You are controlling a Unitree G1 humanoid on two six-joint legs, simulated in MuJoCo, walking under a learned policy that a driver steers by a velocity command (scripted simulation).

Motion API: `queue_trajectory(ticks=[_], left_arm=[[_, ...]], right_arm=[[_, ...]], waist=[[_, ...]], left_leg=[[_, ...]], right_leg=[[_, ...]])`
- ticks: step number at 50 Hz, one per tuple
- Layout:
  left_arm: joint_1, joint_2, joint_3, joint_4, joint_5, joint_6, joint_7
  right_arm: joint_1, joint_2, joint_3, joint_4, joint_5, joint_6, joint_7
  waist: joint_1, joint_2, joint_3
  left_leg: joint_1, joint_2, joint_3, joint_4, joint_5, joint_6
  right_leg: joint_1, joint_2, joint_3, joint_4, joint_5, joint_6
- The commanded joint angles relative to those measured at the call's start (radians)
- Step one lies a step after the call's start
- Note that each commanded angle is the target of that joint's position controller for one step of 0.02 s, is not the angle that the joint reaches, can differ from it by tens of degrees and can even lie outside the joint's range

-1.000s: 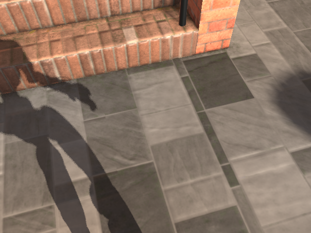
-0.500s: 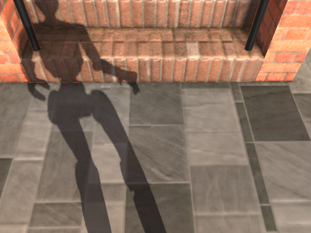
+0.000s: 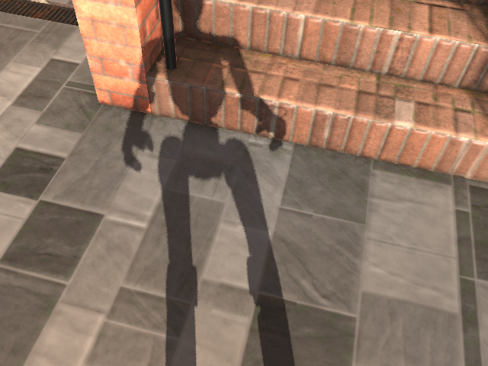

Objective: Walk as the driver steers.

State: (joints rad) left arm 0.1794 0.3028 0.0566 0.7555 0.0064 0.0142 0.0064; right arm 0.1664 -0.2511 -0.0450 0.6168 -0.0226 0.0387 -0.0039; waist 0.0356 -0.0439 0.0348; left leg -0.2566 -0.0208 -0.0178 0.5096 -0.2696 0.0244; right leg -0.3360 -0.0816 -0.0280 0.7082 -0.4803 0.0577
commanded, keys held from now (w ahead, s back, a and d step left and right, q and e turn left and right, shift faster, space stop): no key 1.00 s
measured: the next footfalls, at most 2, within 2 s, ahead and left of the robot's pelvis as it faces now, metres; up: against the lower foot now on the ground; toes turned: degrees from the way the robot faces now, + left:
right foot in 0.22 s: +0.03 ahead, -0.14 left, +0.00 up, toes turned +0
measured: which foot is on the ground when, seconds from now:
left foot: down 0.00-1.00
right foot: up 0.00-0.20, down 0.22-1.00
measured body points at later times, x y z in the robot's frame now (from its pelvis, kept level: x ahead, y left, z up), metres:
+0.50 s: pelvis -0.01 -0.01 +0.00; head +0.00 -0.01 +0.45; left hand +0.09 +0.25 -0.12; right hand +0.12 -0.27 -0.12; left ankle +0.00 +0.11 -0.74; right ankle -0.01 -0.14 -0.74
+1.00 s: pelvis -0.01 -0.02 +0.00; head +0.00 -0.02 +0.45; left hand +0.05 +0.24 -0.14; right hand +0.06 -0.27 -0.14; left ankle +0.00 +0.11 -0.74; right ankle -0.01 -0.14 -0.74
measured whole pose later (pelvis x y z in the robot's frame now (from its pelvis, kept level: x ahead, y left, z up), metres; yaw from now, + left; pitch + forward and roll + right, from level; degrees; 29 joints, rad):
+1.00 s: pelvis -0.01 -0.02 +0.00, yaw +1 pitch -2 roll +0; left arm 0.24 0.23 0.01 0.97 0.01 -0.01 0.03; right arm 0.18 -0.22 -0.04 1.05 0.00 0.02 -0.04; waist 0.00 0.00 0.04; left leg -0.20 0.00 -0.04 0.50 -0.26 -0.02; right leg -0.18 -0.02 -0.02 0.50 -0.29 0.01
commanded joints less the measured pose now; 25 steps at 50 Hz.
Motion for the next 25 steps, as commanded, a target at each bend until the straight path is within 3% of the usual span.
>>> queue_trajectory(ticks=[1,2,4,7,9,10,11,12,13,14,17,25], left_arm=[[-0.028,0.116,0.032,-0.057,-0.003,-0.003,0.013],[-0.012,0.118,0.035,-0.05,0.003,0.004,0.016],[0.021,0.083,0.026,-0.033,-0.002,0.005,0.013],[-0.006,0.053,0.012,-0.034,-0.007,0.002,0.011],[0.019,0.047,0.007,-0.021,-0.005,-0.001,0.008],[0.031,0.053,0.004,-0.016,0.006,-0.004,0.006],[0.035,0.095,0.008,-0.019,0.018,-0.006,0.007],[0.024,0.162,0.024,-0.012,0.009,-0.006,0.009],[0.011,0.129,0.021,-0.008,0.002,-0.01,0.003],[0.001,0.095,0.01,-0.008,0.007,-0.015,-0.001],[0.004,0.067,0.0,0.008,0.012,-0.033,0.004],[0.033,0.063,-0.01,0.044,0.006,-0.036,0.02]], right_arm=[[-0.035,-0.148,-0.034,-0.048,-0.007,-0.046,0.001],[-0.058,-0.149,-0.033,-0.04,0.003,-0.051,0.0],[-0.074,-0.126,-0.024,-0.023,0.004,-0.051,-0.003],[-0.072,-0.109,-0.019,0.001,0.006,-0.043,-0.002],[-0.087,-0.097,-0.013,0.017,0.013,-0.038,-0.001],[-0.067,-0.088,-0.01,0.034,0.018,-0.04,0.001],[-0.033,-0.079,-0.007,0.049,0.009,-0.045,0.002],[0.004,-0.092,-0.014,0.055,0.002,-0.049,0.005],[-0.031,-0.1,-0.012,0.061,-0.001,-0.045,0.002],[-0.058,-0.106,-0.016,0.064,0.002,-0.041,-0.002],[-0.057,-0.091,-0.017,0.082,0.008,-0.029,-0.014],[-0.023,-0.085,-0.023,0.17,0.014,-0.033,-0.02]], waist=[[-0.029,0.223,-0.096],[-0.021,0.217,-0.084],[-0.005,0.191,-0.098],[-0.028,0.191,-0.103],[-0.007,0.175,-0.104],[0.002,0.148,-0.099],[-0.018,0.095,-0.101],[-0.069,-0.007,-0.075],[-0.043,-0.03,-0.053],[-0.032,-0.023,-0.029],[-0.03,-0.025,-0.028],[-0.022,0.041,-0.027]], left_leg=[[0.128,0.258,-0.249,-0.178,0.393,0.195],[0.107,0.252,-0.233,-0.17,0.444,0.187],[0.075,0.22,-0.177,-0.151,0.505,0.178],[0.091,0.209,-0.179,-0.131,0.46,0.183],[0.075,0.194,-0.183,-0.117,0.365,0.163],[0.047,0.173,-0.178,-0.119,0.273,0.125],[0.017,0.134,-0.163,-0.104,0.154,0.078],[0.003,0.08,-0.114,-0.116,0.061,0.043],[0.044,0.049,-0.078,-0.1,0.018,0.013],[0.055,0.043,-0.071,-0.079,0.019,0.006],[0.061,0.048,-0.071,-0.064,0.094,0.012],[0.055,0.048,-0.066,-0.068,0.13,-0.003]], right_leg=[[-0.128,-0.003,0.057,0.175,-0.066,0.029],[-0.115,-0.007,0.067,0.186,-0.026,0.038],[-0.044,0.002,0.056,0.154,0.02,0.044],[0.014,0.013,0.036,-0.003,0.061,0.037],[0.103,0.026,0.02,-0.194,0.205,0.021],[0.175,0.021,0.033,-0.298,0.366,0.006],[0.23,-0.024,0.087,-0.304,0.513,-0.014],[0.192,-0.036,0.076,-0.254,0.474,-0.052],[0.109,-0.026,0.079,-0.271,0.333,-0.081],[0.075,-0.019,0.082,-0.293,0.27,-0.078],[0.074,-0.005,0.07,-0.298,0.281,-0.048],[0.097,0.012,0.057,-0.287,0.274,-0.052]])
Velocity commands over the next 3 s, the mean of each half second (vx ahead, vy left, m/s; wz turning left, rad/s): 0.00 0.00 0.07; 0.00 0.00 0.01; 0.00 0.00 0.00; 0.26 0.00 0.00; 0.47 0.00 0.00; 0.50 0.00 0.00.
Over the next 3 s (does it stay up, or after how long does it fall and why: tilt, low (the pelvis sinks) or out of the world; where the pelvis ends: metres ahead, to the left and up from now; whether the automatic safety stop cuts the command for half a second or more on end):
stays up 0.67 0.02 0.01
